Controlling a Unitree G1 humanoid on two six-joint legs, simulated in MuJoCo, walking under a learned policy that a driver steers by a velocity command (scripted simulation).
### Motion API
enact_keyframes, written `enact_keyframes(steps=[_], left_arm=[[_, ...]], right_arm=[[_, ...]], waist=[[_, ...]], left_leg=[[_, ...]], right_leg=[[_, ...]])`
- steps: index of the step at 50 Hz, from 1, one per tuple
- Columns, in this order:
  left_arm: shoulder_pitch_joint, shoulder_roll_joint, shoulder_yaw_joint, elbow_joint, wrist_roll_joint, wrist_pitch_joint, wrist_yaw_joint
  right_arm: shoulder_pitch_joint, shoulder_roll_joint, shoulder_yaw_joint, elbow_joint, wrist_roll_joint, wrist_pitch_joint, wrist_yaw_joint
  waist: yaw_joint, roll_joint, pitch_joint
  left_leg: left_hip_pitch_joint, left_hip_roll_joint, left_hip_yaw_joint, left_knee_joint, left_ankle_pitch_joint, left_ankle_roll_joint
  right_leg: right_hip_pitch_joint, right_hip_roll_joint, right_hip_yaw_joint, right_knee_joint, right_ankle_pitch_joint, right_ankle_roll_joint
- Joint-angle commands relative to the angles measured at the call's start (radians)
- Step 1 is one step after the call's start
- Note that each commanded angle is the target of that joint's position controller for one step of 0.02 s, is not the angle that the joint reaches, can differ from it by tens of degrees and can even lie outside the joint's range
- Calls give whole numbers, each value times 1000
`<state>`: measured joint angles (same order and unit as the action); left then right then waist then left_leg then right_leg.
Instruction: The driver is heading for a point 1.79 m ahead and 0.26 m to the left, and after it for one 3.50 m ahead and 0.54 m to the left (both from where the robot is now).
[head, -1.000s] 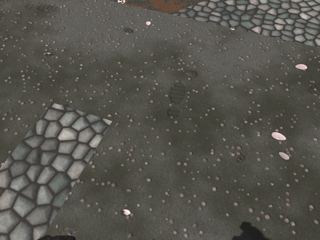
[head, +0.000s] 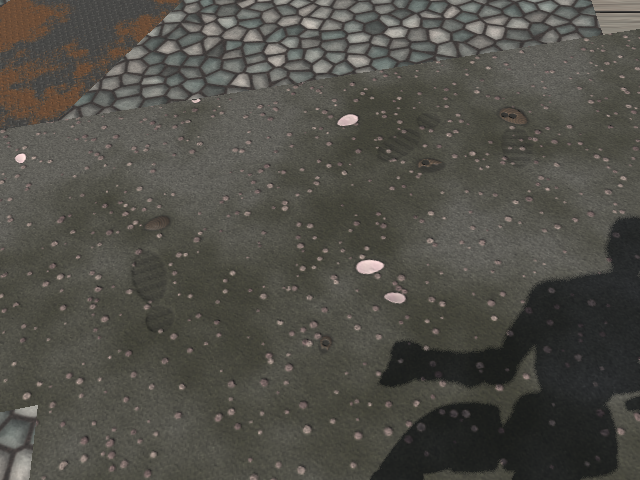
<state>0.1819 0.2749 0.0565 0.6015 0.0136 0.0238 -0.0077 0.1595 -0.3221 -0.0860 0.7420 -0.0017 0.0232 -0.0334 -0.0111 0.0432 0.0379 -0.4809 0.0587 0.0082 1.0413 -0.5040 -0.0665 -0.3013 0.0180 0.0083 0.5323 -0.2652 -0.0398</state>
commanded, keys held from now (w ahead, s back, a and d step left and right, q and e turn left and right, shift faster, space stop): no key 0.50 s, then w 0.50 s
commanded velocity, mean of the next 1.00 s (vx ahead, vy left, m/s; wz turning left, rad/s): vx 0.15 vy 0.00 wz -0.07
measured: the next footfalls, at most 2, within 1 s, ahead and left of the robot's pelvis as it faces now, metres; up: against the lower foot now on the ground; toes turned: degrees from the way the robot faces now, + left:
left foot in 0.26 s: +0.04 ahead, +0.14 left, +0.00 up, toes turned -2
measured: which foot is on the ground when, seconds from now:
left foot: up 0.00-0.24, down 0.26-0.76, up 0.78-1.00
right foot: down 0.00-1.00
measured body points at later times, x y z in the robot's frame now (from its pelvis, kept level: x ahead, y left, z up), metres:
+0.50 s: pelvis +0.00 +0.01 +0.00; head +0.01 +0.02 +0.45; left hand +0.14 +0.26 -0.12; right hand +0.11 -0.25 -0.12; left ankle +0.00 +0.14 -0.74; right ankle +0.01 -0.10 -0.74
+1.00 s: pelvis +0.12 +0.00 +0.01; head +0.15 -0.01 +0.46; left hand +0.09 +0.26 -0.12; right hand +0.32 -0.25 -0.09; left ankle +0.23 +0.14 -0.68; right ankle +0.01 -0.10 -0.74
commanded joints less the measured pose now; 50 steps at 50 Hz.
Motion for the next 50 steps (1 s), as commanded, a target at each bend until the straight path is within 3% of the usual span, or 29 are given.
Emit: enact_keyframes(steps=[1, 3, 6, 10, 12, 13, 14, 15, 16, 17, 20, 25, 26, 28, 30, 33, 35, 37, 38, 39, 40, 41, 43, 45, 48, 50], left_arm=[[-45, 129, 28, -53, -7, -28, 14], [-54, 103, 18, -43, -1, -30, 20], [-49, 107, 20, -24, -1, -27, 24], [-43, 114, 18, 8, -1, -22, 15], [-65, 87, 5, 25, -12, -22, 12], [-35, 72, -1, 42, -10, -28, 11], [-12, 60, -5, 51, 6, -37, 8], [34, 62, 2, 53, 10, -43, 2], [-19, 77, 0, 59, 17, -41, 3], [-55, 83, 5, 55, 10, -36, 6], [-51, 64, 5, 65, 4, -18, 16], [-29, 49, 8, 101, 0, -20, 20], [-12, 50, 9, 115, -1, -19, 22], [7, 66, 19, 127, -12, -18, 27], [13, 57, 17, 123, -24, -40, 27], [-4, 20, 14, 115, -35, -91, 12], [13, 25, 16, 120, -42, -109, 2], [159, 57, 32, 182, -41, -116, -2], [255, 119, 51, 215, -38, -120, 1], [343, 217, 78, 226, -35, -124, -9], [346, 167, 60, 220, -19, -129, -11], [323, 128, 46, 214, -13, -134, -10], [285, 91, 30, 207, -16, -127, -9], [282, 51, 13, 215, -17, -108, -6], [272, 79, 13, 215, -25, -95, 14], [278, 117, 19, 217, -22, -96, 23]], right_arm=[[-4, -91, -26, -53, -2, -4, -9], [19, -65, -17, -40, 5, -4, -4], [-20, -33, 1, -47, 2, -4, 1], [-17, -48, 3, -42, 7, -7, 6], [29, -28, 10, -19, 0, -16, 11], [40, -41, 12, -14, -15, -21, 13], [54, -84, 8, -19, -22, -25, 11], [29, -138, -8, 1, -9, -26, 12], [8, -77, 2, -7, -2, -31, 19], [-1, -47, 12, -5, -10, -36, 22], [2, -36, 21, 8, -14, -54, 19], [22, -35, 27, 28, -10, -53, 7], [38, -36, 27, 38, -9, -51, 5], [56, -56, 21, 44, 4, -46, 1], [76, -59, 21, 39, 14, -59, -1], [131, -103, 6, 58, 23, -84, 5], [102, -108, 5, 50, 29, -84, 12], [-7, -60, 20, 13, 32, -81, 21], [-55, -8, 35, -19, 28, -92, 22], [-70, -12, 35, -54, 26, -115, 17], [-68, -60, 21, -54, 32, -128, 17], [-35, -60, 18, -43, 43, -135, 25], [-50, -33, 24, -37, 38, -136, 41], [-75, -6, 28, -45, 29, -130, 62], [-159, 44, 49, -77, 17, -124, 82], [-226, 53, 58, -102, 20, -126, 86]], waist=[[-6, -184, -124], [-12, -181, -139], [15, -184, -121], [32, -186, -88], [-10, -156, -76], [-12, -120, -85], [8, -56, -105], [71, 72, -95], [27, 62, -85], [18, 52, -67], [17, 37, -50], [8, -19, -42], [6, -26, -59], [4, -24, -7], [-3, -7, 68], [-6, 109, 71], [19, 130, 87], [98, 78, 59], [122, -86, 40], [148, -312, 4], [137, -258, 6], [103, -172, 8], [80, -89, 18], [70, -119, 19], [77, -108, 42], [89, -123, 58]], left_leg=[[-70, 4, -51, 100, 94, -13], [-26, 2, -48, 20, 142, -21], [46, 8, -45, -192, 140, -20], [149, -8, -28, -379, 120, -6], [267, -18, -15, -600, 296, 16], [349, 3, -48, -656, 431, 33], [413, 75, -118, -645, 596, 58], [360, 77, -104, -586, 514, 97], [281, 55, -100, -610, 373, 108], [248, 45, -96, -625, 316, 97], [236, 28, -80, -621, 320, 72], [246, 16, -72, -606, 317, 73], [251, 6, -63, -608, 220, 79], [200, -3, -76, -612, -73, 119], [168, 39, -154, -652, -238, 168], [247, 202, -397, -785, -294, 268], [199, 234, -433, -806, -217, 288], [68, 118, -249, -692, -30, 203], [-55, -7, -77, -447, 118, 126], [-229, -95, 14, -157, 125, 76], [-371, -79, -63, 42, -51, 80], [-430, -39, -98, 137, -17, 106], [-480, 21, -78, 131, 121, 134], [-411, 47, -41, 35, 213, 124], [-295, 21, 19, -183, 353, 77], [-169, -11, 44, -354, 466, 64]], right_leg=[[145, -235, 211, -180, 528, -176], [155, -217, 181, -184, 504, -176], [159, -213, 192, -187, 393, -177], [117, -225, 251, -190, 262, -196], [73, -195, 242, -170, 206, -157], [42, -169, 233, -164, 166, -113], [9, -122, 196, -126, 94, -64], [16, -49, 117, -138, 25, -27], [74, -29, 89, -111, 17, 2], [86, -29, 85, -94, 24, 4], [82, -39, 96, -87, 82, -12], [76, -40, 95, -88, 104, -5], [78, -27, 82, -86, 7, -7], [5, 2, 62, -59, -300, -25], [-90, -5, 67, -28, -401, -42], [-157, 13, -24, 138, -197, -28], [-85, -4, -23, 94, -157, -52], [172, -20, 23, -63, -103, -79], [299, -121, 236, -165, -173, -129], [459, -307, 579, -293, -95, -240], [521, -376, 671, -301, 36, -292], [546, -369, 602, -273, 93, -276], [538, -324, 434, -291, 201, -221], [471, -264, 295, -330, 309, -174], [336, -207, 163, -379, 343, -161], [241, -185, 113, -411, 301, -150]])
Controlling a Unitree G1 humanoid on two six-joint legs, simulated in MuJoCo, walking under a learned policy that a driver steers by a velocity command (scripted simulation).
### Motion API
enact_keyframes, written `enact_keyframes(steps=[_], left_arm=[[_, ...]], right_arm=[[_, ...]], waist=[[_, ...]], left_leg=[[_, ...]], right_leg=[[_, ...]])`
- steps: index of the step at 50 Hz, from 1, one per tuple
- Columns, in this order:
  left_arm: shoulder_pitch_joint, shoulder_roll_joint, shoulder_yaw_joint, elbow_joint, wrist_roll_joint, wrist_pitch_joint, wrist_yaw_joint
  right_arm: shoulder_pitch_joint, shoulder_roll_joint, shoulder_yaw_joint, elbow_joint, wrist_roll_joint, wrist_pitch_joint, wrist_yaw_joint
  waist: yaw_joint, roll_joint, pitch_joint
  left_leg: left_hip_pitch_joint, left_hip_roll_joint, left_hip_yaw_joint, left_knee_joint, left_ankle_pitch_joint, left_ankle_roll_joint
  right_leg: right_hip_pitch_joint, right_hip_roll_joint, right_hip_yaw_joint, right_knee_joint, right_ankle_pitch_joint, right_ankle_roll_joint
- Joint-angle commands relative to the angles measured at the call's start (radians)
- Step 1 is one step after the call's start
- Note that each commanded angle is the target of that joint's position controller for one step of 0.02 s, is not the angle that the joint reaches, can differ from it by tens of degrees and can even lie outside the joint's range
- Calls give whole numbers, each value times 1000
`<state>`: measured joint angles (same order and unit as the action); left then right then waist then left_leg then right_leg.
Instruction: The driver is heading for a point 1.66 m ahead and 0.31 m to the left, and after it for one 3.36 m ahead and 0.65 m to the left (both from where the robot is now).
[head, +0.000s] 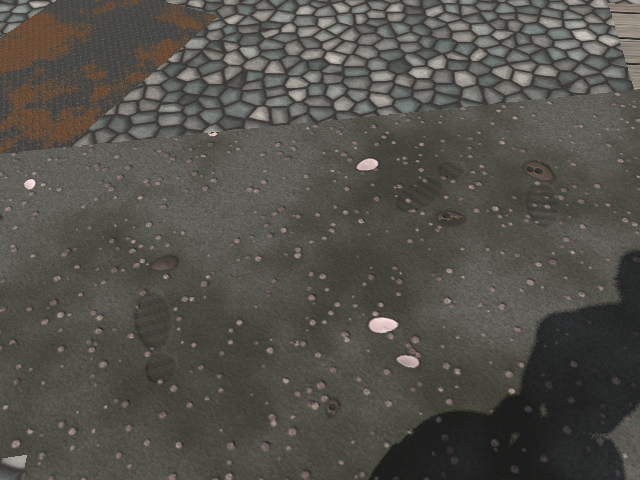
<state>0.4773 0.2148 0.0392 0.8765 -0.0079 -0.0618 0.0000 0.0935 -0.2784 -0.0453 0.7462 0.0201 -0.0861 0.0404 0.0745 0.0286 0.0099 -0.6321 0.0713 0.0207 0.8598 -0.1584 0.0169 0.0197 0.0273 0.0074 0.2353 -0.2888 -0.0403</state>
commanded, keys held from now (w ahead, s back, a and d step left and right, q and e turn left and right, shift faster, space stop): w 1.00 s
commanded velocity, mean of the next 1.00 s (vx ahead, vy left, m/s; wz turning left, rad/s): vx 0.48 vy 0.00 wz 0.00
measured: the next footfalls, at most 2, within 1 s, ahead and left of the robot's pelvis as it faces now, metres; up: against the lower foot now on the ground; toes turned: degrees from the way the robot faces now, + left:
left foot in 0.18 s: +0.29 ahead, +0.14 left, +0.00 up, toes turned +1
right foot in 0.74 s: +0.59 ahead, -0.09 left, +0.00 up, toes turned -1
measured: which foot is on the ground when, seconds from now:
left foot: up 0.00-0.16, down 0.18-0.76, up 0.78-1.00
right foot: down 0.00-0.20, up 0.22-0.72, down 0.74-1.00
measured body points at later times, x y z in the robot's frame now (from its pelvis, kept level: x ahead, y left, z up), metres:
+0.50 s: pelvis +0.27 +0.07 +0.00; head +0.28 +0.07 +0.45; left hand +0.43 +0.33 -0.10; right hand +0.29 -0.21 -0.12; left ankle +0.25 +0.14 -0.74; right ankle +0.43 -0.12 -0.67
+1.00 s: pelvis +0.55 +0.00 +0.00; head +0.57 -0.01 +0.45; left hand +0.60 +0.28 -0.12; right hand +0.69 -0.27 -0.11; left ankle +0.64 +0.17 -0.67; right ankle +0.55 -0.09 -0.74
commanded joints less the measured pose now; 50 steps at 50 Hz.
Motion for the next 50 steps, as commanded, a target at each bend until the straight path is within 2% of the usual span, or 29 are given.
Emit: enact_keyframes(steps=[1, 3, 5, 7, 8, 9, 10, 11, 12, 13, 14, 15, 17, 19, 22, 26, 31, 33, 35, 36, 37, 38, 39, 40, 41, 42, 44, 46, 50], left_arm=[[-1, 193, 40, -51, -2, -13, 17], [3, 204, 45, -37, -14, -18, 16], [-7, 206, 49, -28, -17, -17, 14], [-25, 225, 56, -27, -9, -7, 14], [-31, 217, 53, -29, -3, 2, 15], [-32, 194, 41, -47, 10, 6, 20], [109, 36, -2, -68, 8, -9, 10], [80, 106, 10, -46, -15, -33, 4], [-40, 185, 34, -83, -45, -44, 0], [-116, 190, 33, -104, -43, -49, 4], [-146, 180, 35, -107, -24, -47, 9], [-123, 169, 39, -99, -13, -35, 12], [-88, 133, 35, -83, -8, -11, 15], [-132, 131, 35, -100, 0, 0, 19], [-255, 132, 33, -137, 10, -6, 19], [-395, 105, 18, -170, 4, -25, 3], [-538, 105, 8, -228, -9, -38, -30], [-546, 120, 10, -243, -10, -44, -42], [-470, 154, 23, -229, -9, -47, -45], [-346, 187, 42, -192, -7, -49, -41], [-166, 245, 66, -145, 0, -48, -31], [-33, 351, 93, -122, 19, -41, -24], [-2, 289, 76, -108, 5, -34, -24], [-66, 228, 54, -116, 0, -31, -22], [-144, 204, 45, -130, 0, -28, -19], [-205, 179, 37, -134, 5, -28, -22], [-261, 147, 28, -138, 16, -37, -28], [-261, 163, 34, -122, 8, -50, -30], [-217, 196, 43, -85, 6, -47, -13]], right_arm=[[-179, -5, 15, -115, 2, -15, 13], [-196, -41, 6, -129, 9, -13, 11], [-185, -73, -5, -133, 8, -14, 11], [-79, -115, -27, -109, 2, -12, 4], [73, -146, -48, -63, 3, -6, -5], [251, -188, -64, -22, -2, 0, -17], [337, -291, -81, 0, -25, 0, -15], [329, -200, -58, 6, -13, 0, -10], [233, -158, -44, 0, -7, -3, -11], [160, -133, -36, -11, -10, -4, -11], [107, -108, -29, -14, -21, -9, -7], [77, -85, -23, -14, -35, -17, -5], [71, -79, -24, 0, -30, -30, -2], [93, -100, -28, 21, -26, -38, -6], [151, -127, -33, 48, -21, -32, -23], [226, -153, -34, 79, -9, -18, -36], [322, -162, -34, 127, -4, 10, -39], [326, -173, -39, 136, -2, 23, -43], [303, -190, -44, 135, -2, 32, -46], [281, -188, -41, 130, -3, 37, -47], [275, -158, -26, 113, -13, 37, -49], [371, -54, 8, 82, -20, 16, -40], [371, -53, 12, 99, -13, -8, -36], [281, -152, -15, 74, 16, -23, -29], [207, -155, -15, 51, 24, -30, -28], [171, -142, -16, 44, 9, -29, -31], [204, -113, -19, 57, -4, -6, -33], [220, -77, -13, 61, -8, 15, -37], [87, -65, -7, 16, -19, 16, -38]], waist=[[8, -123, 90], [-6, -138, 110], [-33, -135, 104], [-102, -152, 11], [-176, -143, -81], [-246, -94, -200], [-170, 215, -372], [-192, 217, -403], [-175, 149, -191], [-145, 53, -101], [-108, 12, -43], [-67, 42, -37], [-40, 58, -35], [-39, 40, 1], [-72, 9, 35], [-129, 3, 52], [-178, 7, 80], [-163, 25, 71], [-109, 56, 18], [-37, 53, -61], [37, 29, -199], [30, -174, -369], [40, -269, -437], [44, -198, -286], [17, -141, -172], [-13, -83, -90], [-74, -111, -44], [-97, -108, -26], [-72, -85, 21]], left_leg=[[32, -37, 35, -218, 156, -21], [67, -38, 8, -277, 188, -2], [90, -43, -3, -316, 168, 32], [244, -88, 29, -318, 116, 72], [437, -115, 52, -322, 105, 100], [732, 0, -75, -282, 77, 145], [1059, 281, -593, -398, -187, 312], [1029, 307, -850, -599, -388, 321], [870, 282, -700, -619, -407, 265], [708, 245, -558, -630, -304, 236], [567, 201, -447, -650, -182, 220], [480, 160, -368, -674, -107, 206], [400, 132, -291, -720, -45, 221], [370, 129, -241, -755, -8, 235], [422, 125, -198, -772, 54, 233], [475, 101, -122, -766, 100, 194], [643, 154, -126, -694, 147, 192], [706, 183, -139, -644, 227, 179], [732, 180, -129, -548, 456, 157], [708, 139, -90, -403, 614, 134], [567, 90, -52, -178, 556, 102], [141, -54, 14, 223, 184, 23], [-40, -130, -108, 397, -405, 14], [-135, -64, -146, 470, -374, 28], [-141, -10, -108, 440, -283, 35], [-113, 25, -89, 370, -211, 29], [1, 66, -93, 289, -131, 14], [22, 73, -80, 240, -97, -8], [-32, 73, -66, 0, 106, -36]], right_leg=[[-100, -206, 112, -131, 302, -150], [-80, -243, 114, -137, 301, -140], [-12, -271, 102, -91, 416, -118], [36, -260, 66, 73, 743, -88], [-4, -221, 33, 256, 850, -64], [-203, -183, 19, 523, 660, -33], [-564, 6, 15, 947, -28, 34], [-677, 17, 148, 1094, -258, 23], [-775, -42, 124, 1134, -193, 11], [-748, -96, 94, 1091, -99, -1], [-702, -133, 80, 1030, -33, 1], [-629, -167, 93, 982, 15, -1], [-570, -180, 82, 937, 45, 10], [-613, -189, 74, 868, 99, 28], [-710, -194, 71, 695, 257, 54], [-679, -153, 27, 448, 423, 57], [-712, -118, 12, 305, 361, 37], [-695, -103, 10, 270, 280, 12], [-559, -62, -22, 244, 205, -21], [-377, -30, -52, 212, 224, -51], [-80, -92, 7, 256, 261, -101], [362, -360, 428, 261, 161, -252], [437, -441, 718, 114, 65, -305], [330, -401, 598, 86, 11, -251], [179, -362, 458, 64, 64, -220], [36, -320, 366, 23, 137, -206], [-122, -264, 265, -47, 212, -191], [-186, -252, 200, -90, 287, -208], [-189, -222, 98, -125, 343, -195]])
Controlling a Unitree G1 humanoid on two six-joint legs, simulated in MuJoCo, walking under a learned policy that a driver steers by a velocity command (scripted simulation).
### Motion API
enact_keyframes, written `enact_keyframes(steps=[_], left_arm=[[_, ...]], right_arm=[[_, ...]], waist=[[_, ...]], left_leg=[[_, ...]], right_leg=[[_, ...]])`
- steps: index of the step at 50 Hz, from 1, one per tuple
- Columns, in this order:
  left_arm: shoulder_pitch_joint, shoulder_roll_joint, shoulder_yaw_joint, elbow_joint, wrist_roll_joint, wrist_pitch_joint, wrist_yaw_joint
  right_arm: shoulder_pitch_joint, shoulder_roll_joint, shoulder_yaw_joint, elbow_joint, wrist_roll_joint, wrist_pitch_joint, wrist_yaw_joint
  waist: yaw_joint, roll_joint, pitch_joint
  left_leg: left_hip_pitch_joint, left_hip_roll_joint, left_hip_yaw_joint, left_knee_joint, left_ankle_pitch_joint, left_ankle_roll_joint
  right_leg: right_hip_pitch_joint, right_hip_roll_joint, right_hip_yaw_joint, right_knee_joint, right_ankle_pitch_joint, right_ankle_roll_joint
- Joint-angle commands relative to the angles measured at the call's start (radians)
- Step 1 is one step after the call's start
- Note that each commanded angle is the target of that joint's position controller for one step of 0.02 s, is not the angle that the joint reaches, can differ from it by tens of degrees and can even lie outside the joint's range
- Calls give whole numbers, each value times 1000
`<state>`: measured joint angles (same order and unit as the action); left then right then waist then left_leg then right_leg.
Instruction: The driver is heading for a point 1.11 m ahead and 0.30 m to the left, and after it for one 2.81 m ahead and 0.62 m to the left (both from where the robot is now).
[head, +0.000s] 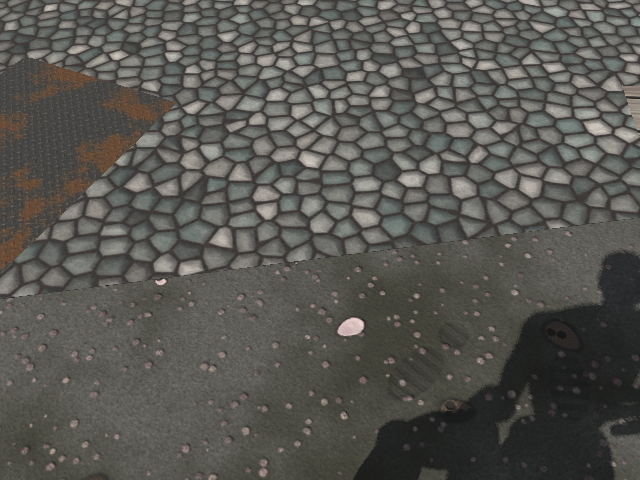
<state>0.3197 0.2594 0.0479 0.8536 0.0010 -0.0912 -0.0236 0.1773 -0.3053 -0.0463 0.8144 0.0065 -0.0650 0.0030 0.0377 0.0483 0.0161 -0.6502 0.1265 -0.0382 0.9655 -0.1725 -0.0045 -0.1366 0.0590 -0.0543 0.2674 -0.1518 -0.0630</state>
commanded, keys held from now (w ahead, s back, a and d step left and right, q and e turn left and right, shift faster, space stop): w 0.84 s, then w+q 0.16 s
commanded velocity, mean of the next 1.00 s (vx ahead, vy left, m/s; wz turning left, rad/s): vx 0.50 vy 0.00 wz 0.03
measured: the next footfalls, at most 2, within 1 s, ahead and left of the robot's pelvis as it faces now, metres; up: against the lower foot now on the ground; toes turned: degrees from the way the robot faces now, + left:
left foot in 0.26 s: +0.32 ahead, +0.16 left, +0.00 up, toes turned +2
right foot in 0.82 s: +0.67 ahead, -0.08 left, +0.00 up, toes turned -3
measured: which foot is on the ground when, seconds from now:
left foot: up 0.00-0.24, down 0.26-0.86, up 0.88-1.00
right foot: down 0.00-0.28, up 0.30-0.80, down 0.82-1.00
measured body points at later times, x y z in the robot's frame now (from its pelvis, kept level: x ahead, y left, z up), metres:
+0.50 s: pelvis +0.28 +0.08 +0.00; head +0.30 +0.09 +0.45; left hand +0.40 +0.35 -0.12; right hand +0.33 -0.20 -0.12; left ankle +0.28 +0.16 -0.75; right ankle +0.34 -0.10 -0.67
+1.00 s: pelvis +0.58 +0.00 -0.01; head +0.60 +0.00 +0.44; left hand +0.67 +0.26 -0.14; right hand +0.63 -0.25 -0.15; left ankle +0.50 +0.14 -0.65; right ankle +0.63 -0.08 -0.75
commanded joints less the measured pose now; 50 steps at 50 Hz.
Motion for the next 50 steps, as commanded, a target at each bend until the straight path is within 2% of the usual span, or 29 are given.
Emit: enact_keyframes(steps=[1, 5, 8, 10, 12, 13, 14, 15, 16, 17, 18, 19, 22, 26, 27, 28, 30, 32, 38, 40, 41, 42, 43, 44, 45, 46, 48, 49, 50], left_arm=[[-49, 156, 34, -55, -5, -15, 14], [28, 185, 41, -12, -18, -4, 21], [50, 192, 46, 15, -25, 11, 26], [42, 203, 52, 23, -25, 23, 31], [13, 200, 49, 21, -22, 36, 34], [27, 160, 32, 9, -8, 39, 36], [144, 52, -3, -16, -1, 22, 28], [128, 72, -3, 0, -9, -2, 23], [46, 161, 22, -20, -39, -17, 16], [-23, 165, 22, -39, -44, -23, 17], [-58, 157, 24, -44, -30, -21, 22], [-50, 148, 29, -40, -20, -10, 26], [-15, 101, 24, -26, -12, 21, 30], [-136, 87, 22, -67, -2, 23, 31], [-80, 3, -30, -35, 136, 21, -16], [-102, 8, -23, -34, 132, 24, -30], [-207, 52, -20, -71, 97, 27, -38], [-272, 53, -30, -97, 85, 31, -38], [-384, 70, -33, -153, 63, 35, -29], [-357, 96, -19, -154, 50, 28, -25], [-288, 128, -3, -137, 36, 18, -21], [-121, 166, 11, -89, 24, 6, -16], [117, 178, 6, -40, 26, 8, -18], [336, 156, 7, 34, 53, 13, -8], [320, 164, 19, 63, 68, -10, 5], [172, 151, 22, 41, 51, -22, 15], [30, 16, -21, 19, 48, -19, 28], [-16, -16, -32, 1, 52, -15, 30], [-41, -29, -35, -8, 55, -18, 31]], right_arm=[[-33, -30, -3, -60, -4, -9, 3], [-164, -23, 4, -97, 6, -19, 19], [-209, -44, -1, -124, 9, -25, 34], [-185, -64, -7, -124, 8, -30, 41], [-13, -111, -36, -74, 5, -31, 36], [158, -168, -60, -30, 1, -29, 26], [262, -277, -86, -12, -16, -22, 21], [284, -209, -67, -6, 0, -19, 26], [215, -158, -48, -15, 4, -22, 26], [141, -131, -40, -32, 1, -23, 24], [79, -101, -31, -39, -5, -24, 27], [44, -74, -23, -43, -15, -30, 29], [42, -77, -26, -26, -12, -45, 29], [100, -105, -33, 11, -8, -41, 10], [192, 9, 4, 31, -126, -72, 32], [238, -1, -1, 55, -122, -77, 48], [226, -41, -2, 55, -100, -75, 67], [261, -47, 4, 78, -94, -68, 75], [293, -73, 1, 123, -86, -48, 75], [266, -102, -11, 121, -80, -43, 65], [268, -115, -16, 123, -84, -43, 62], [294, -84, -8, 121, -103, -47, 62], [502, 67, 40, 118, -126, -62, 67], [420, 22, 28, 128, -101, -61, 94], [217, -8, 5, 81, -62, -57, 97], [134, -32, -6, 69, -58, -66, 71], [159, 29, 16, 72, -96, -64, 45], [166, 75, 28, 77, -99, -54, 47], [177, 84, 26, 81, -93, -44, 52]], waist=[[-23, -107, 22], [27, -104, 46], [24, -108, 57], [-1, -119, 40], [-97, -116, -63], [-160, -68, -194], [-130, 169, -340], [-148, 222, -397], [-144, 139, -250], [-120, 72, -153], [-92, 22, -80], [-58, 42, -54], [-23, 43, -41], [-47, 4, 0], [-59, 12, -8], [-75, 13, 28], [-85, 3, 34], [-98, 15, 40], [-98, 25, 74], [-50, 24, 43], [-11, 19, -9], [33, -31, -158], [34, -239, -468], [137, -217, -473], [157, -161, -187], [106, -142, 3], [4, -100, -32], [-32, -85, -35], [-54, -77, -28]], left_leg=[[2, 8, 3, -180, 177, -14], [47, -32, 27, -364, 279, -5], [20, -37, 7, -428, 213, 29], [69, -52, 17, -451, 137, 54], [318, -111, 76, -482, 100, 93], [589, -49, 14, -446, 124, 134], [981, 202, -423, -490, -22, 291], [1034, 258, -701, -656, -160, 333], [927, 232, -583, -673, -224, 282], [789, 197, -454, -688, -175, 249], [654, 157, -355, -719, -88, 234], [565, 123, -287, -749, -13, 220], [474, 90, -180, -815, 121, 236], [514, 79, -98, -843, 227, 234], [558, 89, -91, -838, 134, 281], [580, 98, -97, -840, 105, 286], [578, 93, -76, -831, 109, 283], [607, 102, -58, -827, 159, 285], [754, 146, -41, -808, 277, 236], [760, 133, -8, -736, 497, 200], [708, 88, 34, -632, 660, 161], [605, 11, 92, -418, 637, 99], [212, -141, 80, -74, 215, 26], [14, -240, 9, 188, -395, 22], [-130, -162, -94, 347, -331, 78], [-154, -84, -82, 358, -237, 95], [9, -7, -87, 283, -132, 116], [63, 9, -85, 262, -111, 110], [68, 11, -78, 234, -114, 103]], right_leg=[[-34, -240, 134, -160, 204, -159], [24, -256, 114, -151, 145, -141], [137, -309, 132, -99, 162, -124], [186, -329, 140, -46, 240, -106], [172, -275, 92, 167, 504, -69], [46, -219, 48, 408, 425, -36], [-360, -61, 1, 809, 41, 41], [-522, -5, 140, 970, -430, 45], [-621, -67, 174, 1045, -389, 27], [-625, -123, 142, 1015, -295, 14], [-593, -162, 123, 951, -215, 17], [-531, -194, 130, 895, -157, 20], [-462, -208, 118, 826, -80, 44], [-555, -210, 113, 617, 102, 76], [-600, -181, 102, 614, 190, 78], [-648, -181, 115, 580, 223, 73], [-652, -167, 96, 498, 269, 62], [-630, -154, 81, 419, 274, 50], [-536, -102, 51, 260, 177, -14], [-383, -55, -5, 219, 163, -50], [-204, -22, -36, 235, 183, -78], [88, -45, 3, 327, 247, -133], [676, -308, 394, 297, 215, -362], [759, -440, 720, 90, 23, -381], [520, -400, 639, 24, -209, -240], [248, -382, 508, -14, -244, -195], [34, -362, 348, -69, -18, -199], [-34, -356, 295, -103, 54, -196], [-59, -349, 249, -138, 63, -193]])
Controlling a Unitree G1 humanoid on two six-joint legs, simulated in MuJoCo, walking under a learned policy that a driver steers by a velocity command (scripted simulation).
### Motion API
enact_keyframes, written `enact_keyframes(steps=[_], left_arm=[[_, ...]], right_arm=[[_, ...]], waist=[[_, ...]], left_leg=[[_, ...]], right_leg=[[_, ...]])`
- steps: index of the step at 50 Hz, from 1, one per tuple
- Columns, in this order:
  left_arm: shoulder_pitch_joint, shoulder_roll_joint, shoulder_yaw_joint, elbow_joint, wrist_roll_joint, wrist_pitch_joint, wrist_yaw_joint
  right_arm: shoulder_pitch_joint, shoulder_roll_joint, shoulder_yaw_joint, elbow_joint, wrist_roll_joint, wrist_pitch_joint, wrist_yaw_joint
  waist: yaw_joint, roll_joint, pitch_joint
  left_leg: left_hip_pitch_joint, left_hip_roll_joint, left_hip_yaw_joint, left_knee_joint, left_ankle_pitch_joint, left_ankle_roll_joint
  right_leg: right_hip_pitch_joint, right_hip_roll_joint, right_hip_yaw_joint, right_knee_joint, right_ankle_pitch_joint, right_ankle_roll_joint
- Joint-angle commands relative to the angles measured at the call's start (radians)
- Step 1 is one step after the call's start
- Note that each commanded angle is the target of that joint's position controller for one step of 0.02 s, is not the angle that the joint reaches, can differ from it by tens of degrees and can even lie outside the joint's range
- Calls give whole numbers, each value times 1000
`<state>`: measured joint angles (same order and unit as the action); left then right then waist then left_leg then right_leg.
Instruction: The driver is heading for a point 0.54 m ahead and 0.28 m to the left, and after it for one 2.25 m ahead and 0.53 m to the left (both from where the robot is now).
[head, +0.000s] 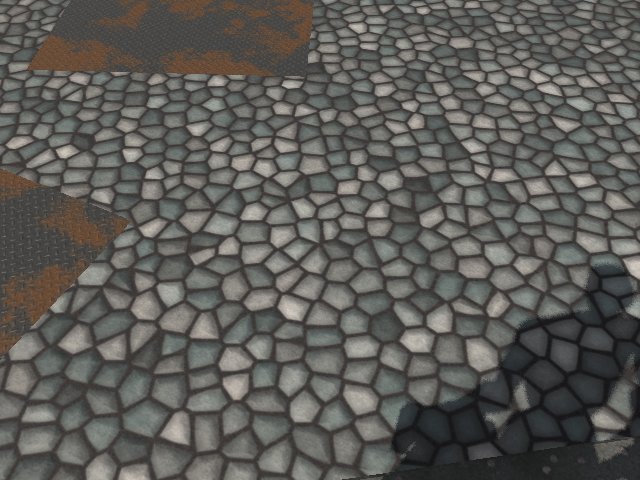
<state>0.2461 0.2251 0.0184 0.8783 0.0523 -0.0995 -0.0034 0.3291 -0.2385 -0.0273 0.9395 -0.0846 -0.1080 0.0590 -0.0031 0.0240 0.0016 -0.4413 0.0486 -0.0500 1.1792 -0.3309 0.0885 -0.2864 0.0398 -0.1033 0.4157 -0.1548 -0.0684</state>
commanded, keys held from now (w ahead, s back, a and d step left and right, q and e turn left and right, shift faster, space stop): w+q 0.64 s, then q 0.36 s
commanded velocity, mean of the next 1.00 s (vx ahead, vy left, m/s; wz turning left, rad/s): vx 0.41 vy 0.00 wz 0.53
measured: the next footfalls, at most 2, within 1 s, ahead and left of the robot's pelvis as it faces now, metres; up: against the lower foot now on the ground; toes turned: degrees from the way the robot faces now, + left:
left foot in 0.40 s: +0.38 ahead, +0.18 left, +0.00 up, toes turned +14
right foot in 0.88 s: +0.68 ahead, +0.07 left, -0.12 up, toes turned +29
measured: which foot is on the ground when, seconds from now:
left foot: up 0.00-0.38, down 0.40-0.88, up 0.90-1.00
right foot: down 0.00-0.44, up 0.46-0.86, down 0.88-1.00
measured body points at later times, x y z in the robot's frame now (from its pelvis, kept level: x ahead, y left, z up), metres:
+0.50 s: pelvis +0.29 +0.08 -0.02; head +0.31 +0.08 +0.43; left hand +0.21 +0.31 -0.17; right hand +0.50 -0.14 -0.13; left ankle +0.34 +0.17 -0.74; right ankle +0.10 -0.09 -0.65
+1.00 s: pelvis +0.55 +0.12 -0.12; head +0.57 +0.12 +0.33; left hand +0.51 +0.39 -0.24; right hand +0.74 -0.07 -0.26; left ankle +0.41 +0.18 -0.59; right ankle +0.65 +0.06 -0.86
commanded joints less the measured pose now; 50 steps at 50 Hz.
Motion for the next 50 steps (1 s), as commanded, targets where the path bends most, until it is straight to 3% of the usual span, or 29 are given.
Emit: enact_keyframes(steps=[1, 5, 11, 16, 19, 21, 22, 23, 24, 25, 26, 27, 28, 29, 31, 32, 33, 34, 36, 37, 41, 42, 43, 44, 45, 46, 47, 49, 50], left_arm=[[22, 19, 2, -37, 4, -18, 12], [103, 44, 10, 6, 52, -37, -1], [223, 65, 5, 71, 44, -38, -37], [275, 94, 18, 110, 35, -16, -37], [268, 142, 43, 105, 34, -6, -16], [252, 149, 39, 91, 58, -14, -12], [329, 70, 10, 61, 67, -23, -10], [219, 104, 14, 46, 69, -25, -55], [68, 65, 3, -15, 20, -27, -84], [-80, 80, 3, -52, 7, -39, -70], [-67, 107, 8, -66, 28, -41, -45], [-42, 83, 4, -67, 38, -38, -24], [-7, 17, -14, -59, 51, -23, -9], [15, 11, -15, -58, 53, -3, -1], [9, 39, -12, -85, 41, 21, 3], [31, -1, -31, -91, 57, 24, -4], [19, -4, -33, -116, 53, 22, -9], [-34, 11, -33, -139, 40, 12, -16], [-102, 38, -34, -164, 12, 11, -16], [-130, 33, -36, -177, 1, 20, -16], [-128, 102, -8, -175, 14, 31, -11], [-57, 118, 5, -134, -1, 22, -11], [67, 155, 31, -87, -16, 6, -5], [71, 142, 43, -111, -50, -4, 12], [205, 177, 46, -94, -44, -2, 11], [223, 207, 55, -75, -67, 12, -9], [171, 189, 58, -92, -66, 27, -2], [59, 140, 40, -115, -43, 66, 47], [-8, 157, 35, -109, -39, 82, 60]], right_arm=[[28, 15, 6, -40, 8, 4, 5], [-78, -2, 5, -65, 18, 15, 28], [-227, -24, -3, -115, 20, 42, 28], [-341, -39, -21, -153, 27, 46, 18], [-319, -72, -40, -165, 43, 28, 5], [-125, -141, -69, -123, 65, -3, -16], [87, -161, -78, -74, 68, -9, -34], [337, -166, -72, -1, 42, 12, -44], [413, -207, -95, 53, 21, -10, -44], [315, -214, -108, 38, 40, -30, -46], [215, -132, -78, 32, 44, -40, -38], [118, -62, -55, 17, 49, -39, -26], [26, -20, -30, -12, 42, -36, -15], [-31, -6, -21, -37, 41, -36, -7], [-74, -67, -30, -70, 44, -39, -8], [-89, -74, -28, -80, 24, -44, -11], [-94, -91, -30, -96, 15, -46, -12], [-29, -59, -22, -83, 1, -60, -26], [45, -71, -28, -70, 21, -57, -36], [92, -98, -32, -59, 21, -48, -30], [220, -86, -20, -75, 59, -28, -24], [201, -86, -10, -83, 74, -9, -27], [197, -84, 3, -95, 85, 3, -19], [82, -1, -11, -138, 148, 43, -75], [205, 16, 9, -162, 140, 63, -104], [275, -27, 15, -217, 144, 62, -111], [181, -64, 3, -251, 147, 73, -117], [-32, -71, -9, -305, 131, 123, -139], [-72, -51, -5, -332, 131, 155, -145]], waist=[[-20, -60, -1], [6, -47, 24], [30, -73, 57], [38, -80, 94], [2, -112, 63], [-70, -106, -59], [-99, 52, -278], [-207, 117, -370], [-251, 39, -247], [-253, 24, -40], [-171, 0, -56], [-97, -9, -14], [-20, -19, 5], [22, -14, 31], [39, -20, 12], [51, -22, 3], [57, -21, 5], [9, -24, -4], [-48, -49, -2], [-57, -7, 20], [-70, -10, 66], [-39, -16, 69], [21, -34, 41], [31, -62, -113], [66, -207, -346], [38, -291, -487], [53, -226, -455], [39, -45, -226], [-19, -29, -101]], left_leg=[[-159, 91, -59, -18, 65, 3], [-275, 98, -37, -208, 327, -29], [-276, 44, 21, -469, 506, -32], [-278, -2, 57, -565, 300, -3], [-147, -78, 122, -595, 158, 34], [252, -154, 128, -541, 327, 109], [769, -39, -152, -487, 281, 251], [997, 131, -518, -713, 313, 364], [1021, 170, -576, -800, 255, 309], [828, 163, -509, -799, 258, 267], [664, 146, -456, -807, 253, 263], [444, 136, -410, -835, 266, 268], [240, 118, -389, -870, 266, 271], [113, 108, -379, -917, 236, 274], [-41, 41, -285, -924, 195, 234], [-156, -10, -227, -867, 197, 199], [-248, -44, -194, -828, 301, 192], [-140, -55, -219, -752, 320, 182], [-157, -122, -178, -639, 155, 127], [-205, -112, -222, -625, 109, 137], [25, -74, -408, -354, 27, 101], [39, -95, -417, -248, -7, 66], [-32, -129, -393, -133, 72, 14], [-180, -203, -207, 210, -231, -24], [-456, -253, -105, 648, -647, -95], [-625, -172, -127, 872, -604, -135], [-735, -114, -96, 988, -507, -166], [-710, -60, -48, 971, -332, -189], [-614, -22, -47, 853, -286, -190]], right_leg=[[82, -317, 241, -310, 70, -182], [124, -301, 65, -327, 269, -192], [252, -297, -58, -283, 470, -163], [455, -338, -92, -237, 531, -125], [514, -348, -141, -105, 836, -101], [304, -285, -181, 172, 935, -34], [-107, -208, -144, 462, 629, 83], [-338, -12, -82, 852, -382, 148], [-577, -2, 137, 955, -405, 84], [-679, -76, 220, 997, -379, 89], [-581, -105, 245, 926, -335, 71], [-462, -127, 235, 867, -278, 48], [-329, -151, 232, 800, -248, 40], [-276, -151, 217, 761, -267, 46], [-185, -132, 158, 609, -224, 81], [-104, -132, 144, 618, -1, 65], [-40, -118, 102, 575, 87, 66], [-150, -132, 191, 481, 284, 75], [-67, -105, 145, 152, 514, 93], [-2, -85, 107, 134, 523, 113], [-40, -95, 159, -95, 450, 107], [35, -116, 152, -198, 574, 79], [219, -147, 117, -218, 668, 29], [418, -250, 241, -60, 1183, 25], [822, -498, 336, 246, 1635, -129], [923, -617, 521, 271, 1555, -251], [856, -615, 525, 202, 1178, -291], [470, -567, 445, 13, 695, -261], [226, -527, 395, -94, 477, -219]])
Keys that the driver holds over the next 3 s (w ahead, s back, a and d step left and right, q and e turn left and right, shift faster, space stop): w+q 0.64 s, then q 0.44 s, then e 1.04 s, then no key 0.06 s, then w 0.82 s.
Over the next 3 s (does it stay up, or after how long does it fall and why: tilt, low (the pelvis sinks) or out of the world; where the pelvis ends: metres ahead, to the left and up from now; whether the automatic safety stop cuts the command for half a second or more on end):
stays up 0.95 0.17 -0.11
